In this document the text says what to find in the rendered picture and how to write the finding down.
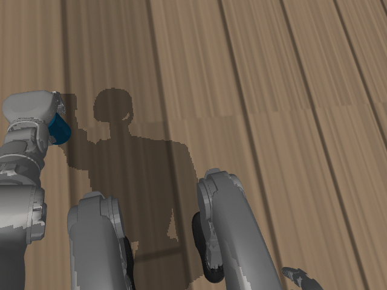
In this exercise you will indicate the right robot foot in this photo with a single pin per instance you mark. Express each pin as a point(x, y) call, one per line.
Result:
point(212, 275)

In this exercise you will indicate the left robot hand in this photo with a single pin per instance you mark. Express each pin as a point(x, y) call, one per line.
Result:
point(39, 105)

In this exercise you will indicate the left robot arm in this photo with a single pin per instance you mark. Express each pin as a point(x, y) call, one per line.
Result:
point(22, 209)

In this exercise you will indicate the right robot hand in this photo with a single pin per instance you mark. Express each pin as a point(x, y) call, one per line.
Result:
point(301, 279)

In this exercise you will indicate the can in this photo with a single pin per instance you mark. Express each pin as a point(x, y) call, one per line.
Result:
point(59, 129)

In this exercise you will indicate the left robot foot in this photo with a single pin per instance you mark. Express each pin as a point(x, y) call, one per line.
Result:
point(130, 263)

